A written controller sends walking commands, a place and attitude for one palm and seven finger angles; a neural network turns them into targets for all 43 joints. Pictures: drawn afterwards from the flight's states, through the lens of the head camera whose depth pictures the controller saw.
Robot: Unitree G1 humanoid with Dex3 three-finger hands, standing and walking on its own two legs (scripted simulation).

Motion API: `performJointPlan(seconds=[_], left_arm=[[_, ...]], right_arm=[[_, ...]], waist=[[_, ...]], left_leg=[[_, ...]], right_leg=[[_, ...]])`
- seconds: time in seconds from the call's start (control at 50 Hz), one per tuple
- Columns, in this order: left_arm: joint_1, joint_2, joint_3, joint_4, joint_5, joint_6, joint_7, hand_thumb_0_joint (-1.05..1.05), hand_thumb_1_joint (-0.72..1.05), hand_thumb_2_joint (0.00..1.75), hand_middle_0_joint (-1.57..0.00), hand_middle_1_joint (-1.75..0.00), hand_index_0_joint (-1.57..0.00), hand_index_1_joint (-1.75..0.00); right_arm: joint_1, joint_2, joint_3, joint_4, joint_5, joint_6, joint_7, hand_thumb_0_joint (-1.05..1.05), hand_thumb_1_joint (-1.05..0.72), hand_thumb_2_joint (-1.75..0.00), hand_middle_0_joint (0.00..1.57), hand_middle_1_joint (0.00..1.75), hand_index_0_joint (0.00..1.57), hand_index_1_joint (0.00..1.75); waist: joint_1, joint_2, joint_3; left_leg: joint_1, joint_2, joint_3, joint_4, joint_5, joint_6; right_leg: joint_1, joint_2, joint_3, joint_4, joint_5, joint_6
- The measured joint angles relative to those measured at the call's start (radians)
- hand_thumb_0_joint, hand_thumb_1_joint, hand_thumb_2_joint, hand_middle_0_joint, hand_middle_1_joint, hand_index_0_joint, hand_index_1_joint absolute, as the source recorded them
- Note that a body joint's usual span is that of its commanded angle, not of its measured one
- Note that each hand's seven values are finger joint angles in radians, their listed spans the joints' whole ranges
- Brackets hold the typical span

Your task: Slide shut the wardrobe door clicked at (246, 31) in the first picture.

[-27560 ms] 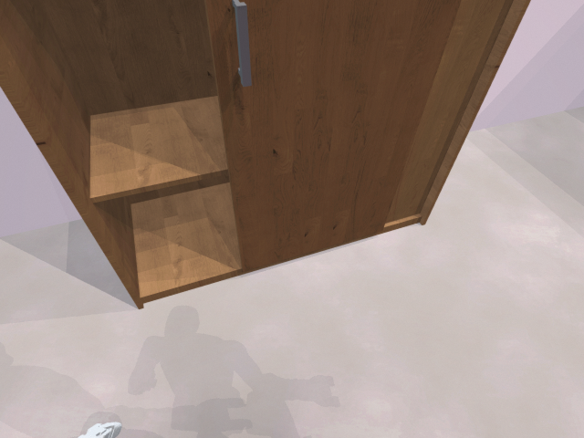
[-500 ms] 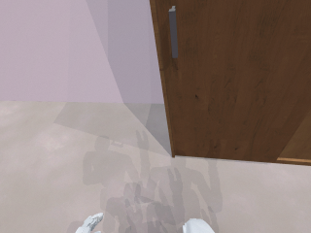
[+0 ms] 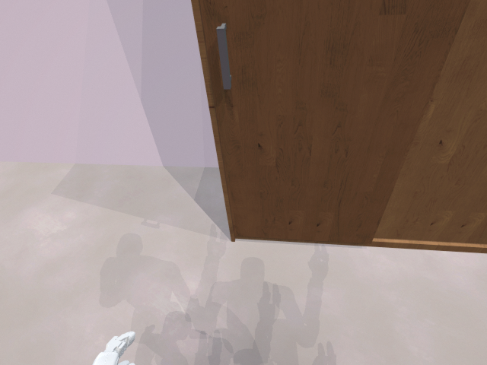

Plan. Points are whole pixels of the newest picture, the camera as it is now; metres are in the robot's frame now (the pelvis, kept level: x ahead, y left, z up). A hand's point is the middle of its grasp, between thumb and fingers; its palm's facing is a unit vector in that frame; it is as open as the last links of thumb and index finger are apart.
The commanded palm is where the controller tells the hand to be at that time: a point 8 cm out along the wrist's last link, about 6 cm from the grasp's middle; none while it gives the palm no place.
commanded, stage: stop stepping back and stand still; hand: right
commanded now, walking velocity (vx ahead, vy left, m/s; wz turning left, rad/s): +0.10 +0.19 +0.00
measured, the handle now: (225, 56) +0.85 +0.04 +0.17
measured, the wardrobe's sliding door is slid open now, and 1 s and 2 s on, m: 0.00 0.00 0.00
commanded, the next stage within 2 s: let the arm hang, fingers relaxed in 0.28 s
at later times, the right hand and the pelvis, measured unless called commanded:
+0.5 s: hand (428, 306) +0.21 -0.28 +0.00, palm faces +0.20 +0.86 -0.46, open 7.4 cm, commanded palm none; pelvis +0.01 -0.02 -0.01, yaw +0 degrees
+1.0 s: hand out of the picture +0.02 -0.22 -0.16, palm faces +0.01 +0.97 -0.26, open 7.3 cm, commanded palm none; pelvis +0.01 -0.02 +0.01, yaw +0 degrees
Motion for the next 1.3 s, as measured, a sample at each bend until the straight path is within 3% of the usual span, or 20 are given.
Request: performJointPlan(seconds=[0.04, 0.08, 0.12, 0.16, 0.2, 0.28, 0.38, 0.42, 0.46, 0.52, 0.56, 0.62, 0.66, 0.74, 0.96, 1.3], left_arm=[[0.009, 0.028, 0.000, -0.028, 0.002, -0.026, 0.012, 0.01, 0.90, 0.90, -0.20, -0.30, -0.21, -0.30], [-0.028, 0.024, 0.010, -0.037, 0.000, -0.048, 0.017, 0.01, 0.90, 0.90, -0.20, -0.30, -0.21, -0.30], [-0.064, -0.015, 0.005, -0.033, -0.001, -0.055, 0.000, 0.01, 0.90, 0.90, -0.20, -0.30, -0.21, -0.30], [-0.071, -0.049, -0.009, -0.047, 0.001, -0.060, -0.025, 0.01, 0.90, 0.90, -0.20, -0.30, -0.21, -0.30], [-0.061, -0.072, -0.022, -0.064, 0.003, -0.062, -0.045, 0.01, 0.90, 0.90, -0.20, -0.30, -0.21, -0.30], [-0.028, -0.086, -0.038, -0.084, 0.001, -0.042, -0.052, 0.01, 0.90, 0.90, -0.20, -0.30, -0.21, -0.30], [-0.011, -0.073, -0.050, -0.087, -0.005, -0.019, -0.034, 0.01, 0.90, 0.90, -0.21, -0.30, -0.21, -0.30], [-0.016, -0.042, -0.040, -0.066, -0.013, -0.029, -0.063, 0.01, 0.90, 0.90, -0.21, -0.30, -0.21, -0.30], [-0.048, 0.009, -0.027, -0.020, -0.018, 0.001, -0.079, 0.01, 0.90, 0.90, -0.21, -0.30, -0.21, -0.30], [-0.080, 0.059, -0.010, 0.044, -0.002, 0.052, -0.078, 0.01, 0.90, 0.90, -0.20, -0.30, -0.21, -0.30], [-0.085, 0.066, 0.001, 0.080, 0.014, 0.074, -0.075, 0.01, 0.90, 0.90, -0.20, -0.30, -0.21, -0.30], [-0.081, 0.048, 0.007, 0.143, 0.027, 0.089, -0.073, 0.01, 0.90, 0.90, -0.20, -0.30, -0.21, -0.30], [-0.055, 0.039, 0.004, 0.180, 0.030, 0.082, -0.068, 0.01, 0.91, 0.90, -0.20, -0.30, -0.20, -0.30], [-0.018, 0.025, 0.004, 0.268, 0.031, 0.086, -0.060, 0.01, 0.91, 0.90, -0.20, -0.30, -0.20, -0.30], [0.003, -0.026, -0.002, 0.404, 0.015, 0.071, -0.057, 0.00, 0.91, 0.90, -0.20, -0.30, -0.20, -0.30], [-0.002, -0.067, -0.004, 0.477, 0.015, 0.059, -0.053, 0.00, 0.91, 0.90, -0.20, -0.30, -0.20, -0.30]], right_arm=[[-0.028, 0.044, 0.030, 0.004, -0.003, 0.019, -0.016, 0.01, -0.89, -0.89, 0.21, 0.30, 0.21, 0.30], [-0.062, 0.055, 0.050, -0.006, -0.007, 0.018, -0.021, 0.01, -0.89, -0.90, 0.20, 0.30, 0.21, 0.30], [-0.064, 0.034, 0.053, -0.023, -0.011, 0.011, -0.004, 0.01, -0.90, -0.90, 0.20, 0.30, 0.20, 0.30], [-0.027, 0.004, 0.051, -0.075, -0.020, 0.006, 0.012, 0.02, -0.90, -0.90, 0.20, 0.30, 0.20, 0.30], [0.031, -0.025, 0.041, -0.137, -0.027, -0.014, 0.023, 0.02, -0.89, -0.89, 0.21, 0.30, 0.21, 0.30], [0.125, -0.070, 0.007, -0.168, -0.025, -0.050, 0.032, 0.01, -0.89, -0.89, 0.21, 0.30, 0.21, 0.30], [0.130, -0.085, -0.009, -0.049, -0.010, -0.003, 0.027, 0.01, -0.89, -0.89, 0.21, 0.30, 0.21, 0.30], [0.071, -0.072, 0.048, 0.106, -0.036, 0.012, 0.059, 0.01, -0.89, -0.89, 0.21, 0.30, 0.21, 0.30], [-0.030, -0.006, 0.158, 0.355, -0.052, 0.082, 0.109, 0.00, -0.90, -0.90, 0.20, 0.30, 0.20, 0.30], [-0.146, 0.101, 0.314, 0.734, -0.069, 0.192, 0.151, 0.00, -0.91, -0.90, 0.19, 0.30, 0.20, 0.30], [-0.181, 0.164, 0.393, 0.937, -0.079, 0.224, 0.165, 0.00, -0.91, -0.90, 0.19, 0.30, 0.19, 0.30], [-0.192, 0.243, 0.466, 1.181, -0.077, 0.246, 0.172, 0.01, -0.91, -0.89, 0.20, 0.30, 0.20, 0.30], [-0.200, 0.277, 0.431, 1.259, -0.039, 0.226, 0.149, -0.04, -0.97, -0.89, 0.20, 0.30, 0.20, 0.30], [-0.224, 0.242, 0.426, 1.352, -0.057, 0.194, 0.152, -0.08, -1.02, -0.89, 0.21, 0.30, 0.21, 0.30], [-0.186, 0.196, 0.443, 1.558, -0.061, 0.181, 0.146, -0.01, -0.93, -0.89, 0.20, 0.30, 0.20, 0.30], [-0.167, 0.281, 0.458, 1.626, -0.062, 0.169, 0.136, 0.01, -0.92, -0.89, 0.20, 0.30, 0.20, 0.30]], waist=[[0.007, -0.018, 0.006], [0.026, -0.010, 0.057], [0.045, 0.023, 0.096], [0.063, 0.033, 0.108], [0.067, 0.019, 0.107], [0.051, -0.043, 0.081], [0.040, -0.082, 0.063], [0.031, -0.078, 0.037], [0.035, -0.118, 0.022], [0.064, -0.152, 0.023], [0.084, -0.132, 0.044], [0.099, -0.052, 0.088], [0.094, -0.024, 0.102], [0.068, -0.029, 0.111], [0.081, -0.082, 0.119], [0.073, -0.069, 0.103]], left_leg=[[-0.027, 0.011, 0.007, 0.070, -0.041, -0.012], [-0.096, 0.008, -0.039, 0.250, -0.125, -0.031], [-0.168, -0.011, -0.087, 0.427, -0.126, -0.044], [-0.221, -0.024, -0.078, 0.505, -0.071, -0.051], [-0.240, -0.028, -0.042, 0.476, -0.023, -0.057], [-0.180, -0.037, 0.020, 0.260, -0.021, -0.061], [-0.020, -0.046, 0.032, -0.020, -0.016, -0.062], [0.001, -0.004, 0.026, -0.057, 0.185, -0.055], [-0.029, 0.014, 0.028, 0.018, 0.054, -0.057], [-0.060, 0.032, 0.046, 0.127, -0.064, -0.059], [-0.057, 0.041, 0.056, 0.172, -0.092, -0.059], [-0.035, 0.059, 0.049, 0.194, -0.113, -0.072], [-0.023, 0.053, 0.057, 0.158, -0.099, -0.072], [0.014, 0.027, 0.066, 0.030, -0.026, -0.063], [0.093, 0.031, 0.036, -0.100, 0.045, -0.070], [0.113, 0.042, 0.020, -0.118, 0.063, -0.077]], right_leg=[[0.126, -0.009, -0.006, -0.242, 0.007, -0.011], [0.124, 0.003, -0.008, -0.251, 0.140, -0.025], [0.140, 0.019, -0.021, -0.254, 0.153, -0.031], [0.163, 0.020, -0.018, -0.311, 0.176, -0.031], [0.184, 0.006, -0.017, -0.378, 0.209, -0.028], [0.218, -0.027, -0.021, -0.489, 0.258, -0.023], [0.227, -0.021, -0.031, -0.519, 0.265, -0.012], [0.168, 0.009, -0.045, -0.430, 0.222, -0.011], [0.113, 0.016, -0.042, -0.328, 0.166, -0.014], [0.071, 0.023, -0.022, -0.225, 0.126, -0.014], [0.070, 0.028, -0.011, -0.184, 0.082, -0.014], [0.105, 0.044, -0.020, -0.189, 0.082, -0.028], [0.110, 0.043, -0.013, -0.216, 0.095, -0.027], [0.134, 0.034, -0.008, -0.311, 0.148, -0.021], [0.240, 0.050, -0.046, -0.466, 0.218, -0.024], [0.281, 0.063, -0.064, -0.514, 0.246, -0.033]])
